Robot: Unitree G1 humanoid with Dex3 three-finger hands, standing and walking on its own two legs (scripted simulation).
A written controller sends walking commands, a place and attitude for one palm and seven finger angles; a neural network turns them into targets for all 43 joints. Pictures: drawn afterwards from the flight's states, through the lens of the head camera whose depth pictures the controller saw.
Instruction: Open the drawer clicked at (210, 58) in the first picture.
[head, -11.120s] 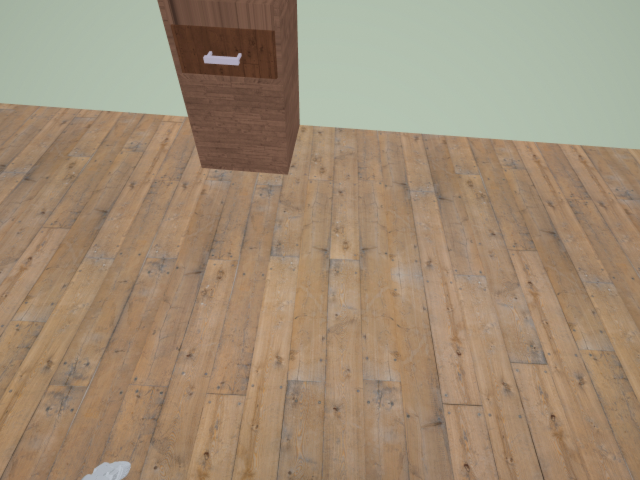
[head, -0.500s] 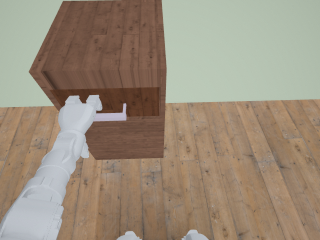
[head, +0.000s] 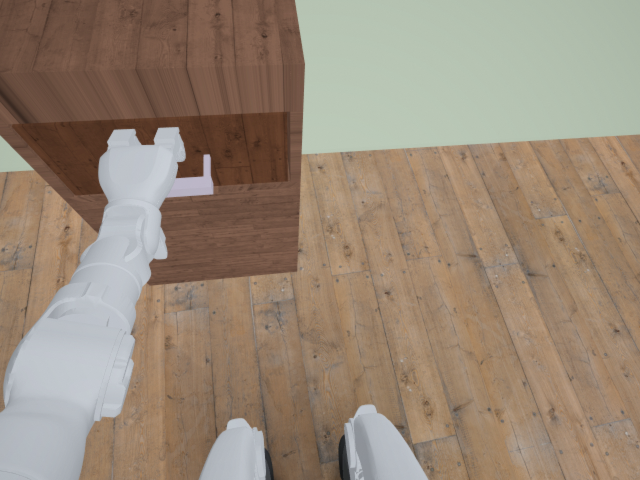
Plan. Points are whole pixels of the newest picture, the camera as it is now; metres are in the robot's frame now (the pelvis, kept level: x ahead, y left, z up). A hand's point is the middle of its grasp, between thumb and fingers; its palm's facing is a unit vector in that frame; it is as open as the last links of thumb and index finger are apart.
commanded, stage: move the hooked fingers above the handle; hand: left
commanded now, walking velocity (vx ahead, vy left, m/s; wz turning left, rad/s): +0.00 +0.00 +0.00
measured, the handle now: (171, 176) +0.58 +0.19 -0.10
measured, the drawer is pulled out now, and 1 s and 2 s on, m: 0.00 0.00 0.00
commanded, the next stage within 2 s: lower the fingers behind the handle in 1.02 s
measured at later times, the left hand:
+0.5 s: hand (160, 190) +0.52 +0.19 -0.04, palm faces -0.09 -0.02 -1.00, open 13.8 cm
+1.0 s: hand (165, 189) +0.53 +0.18 -0.05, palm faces -0.07 -0.03 -1.00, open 13.8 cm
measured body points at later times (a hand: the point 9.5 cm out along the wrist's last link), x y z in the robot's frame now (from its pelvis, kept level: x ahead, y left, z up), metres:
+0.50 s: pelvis +0.00 -0.01 -0.01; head +0.17 -0.01 +0.40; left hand +0.52 +0.19 +0.01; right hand -0.01 -0.27 -0.14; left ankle +0.02 +0.10 -0.65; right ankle +0.03 -0.13 -0.65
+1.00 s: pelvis +0.00 -0.01 -0.02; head +0.17 +0.01 +0.40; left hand +0.52 +0.18 +0.00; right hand +0.00 -0.28 -0.14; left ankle +0.02 +0.10 -0.65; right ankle +0.03 -0.13 -0.65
